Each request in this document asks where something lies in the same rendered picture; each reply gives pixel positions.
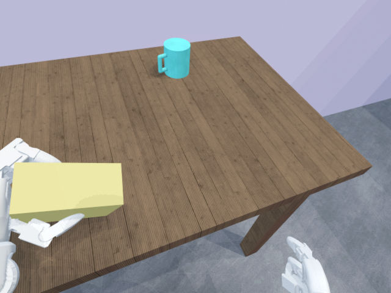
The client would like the sponge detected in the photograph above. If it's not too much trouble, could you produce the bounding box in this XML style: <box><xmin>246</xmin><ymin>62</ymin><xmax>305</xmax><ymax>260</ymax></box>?
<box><xmin>9</xmin><ymin>162</ymin><xmax>123</xmax><ymax>223</ymax></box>

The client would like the right robot hand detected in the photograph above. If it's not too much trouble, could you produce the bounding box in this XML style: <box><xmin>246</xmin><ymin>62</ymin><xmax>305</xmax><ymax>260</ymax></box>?
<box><xmin>282</xmin><ymin>236</ymin><xmax>330</xmax><ymax>293</ymax></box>

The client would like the left robot forearm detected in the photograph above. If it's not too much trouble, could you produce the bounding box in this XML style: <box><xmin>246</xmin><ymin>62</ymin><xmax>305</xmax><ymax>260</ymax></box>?
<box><xmin>0</xmin><ymin>242</ymin><xmax>20</xmax><ymax>293</ymax></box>

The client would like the left robot hand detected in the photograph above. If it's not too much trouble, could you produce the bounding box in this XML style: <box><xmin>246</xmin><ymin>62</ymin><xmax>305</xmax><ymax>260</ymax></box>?
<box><xmin>0</xmin><ymin>138</ymin><xmax>85</xmax><ymax>248</ymax></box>

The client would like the table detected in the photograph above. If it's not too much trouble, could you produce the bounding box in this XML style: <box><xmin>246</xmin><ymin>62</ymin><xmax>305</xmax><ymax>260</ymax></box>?
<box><xmin>0</xmin><ymin>36</ymin><xmax>372</xmax><ymax>293</ymax></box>

